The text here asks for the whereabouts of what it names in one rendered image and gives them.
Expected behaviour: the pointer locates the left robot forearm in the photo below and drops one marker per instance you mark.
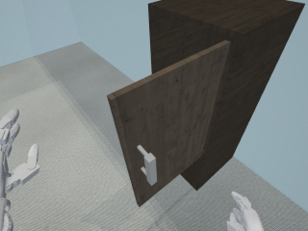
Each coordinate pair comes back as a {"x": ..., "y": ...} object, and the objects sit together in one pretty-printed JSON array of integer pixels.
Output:
[{"x": 6, "y": 222}]

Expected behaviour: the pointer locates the cupboard door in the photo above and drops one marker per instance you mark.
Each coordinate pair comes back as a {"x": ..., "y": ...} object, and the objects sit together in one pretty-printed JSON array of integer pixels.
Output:
[{"x": 168, "y": 114}]

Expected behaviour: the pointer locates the robot right hand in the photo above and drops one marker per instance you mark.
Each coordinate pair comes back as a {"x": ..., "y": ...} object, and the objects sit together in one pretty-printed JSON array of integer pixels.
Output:
[{"x": 248, "y": 218}]

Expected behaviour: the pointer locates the robot left hand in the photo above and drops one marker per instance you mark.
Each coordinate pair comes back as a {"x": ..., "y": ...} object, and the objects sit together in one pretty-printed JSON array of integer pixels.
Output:
[{"x": 22, "y": 174}]

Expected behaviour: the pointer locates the handle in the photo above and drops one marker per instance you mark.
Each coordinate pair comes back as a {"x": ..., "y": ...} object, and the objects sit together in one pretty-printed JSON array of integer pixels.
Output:
[{"x": 150, "y": 169}]

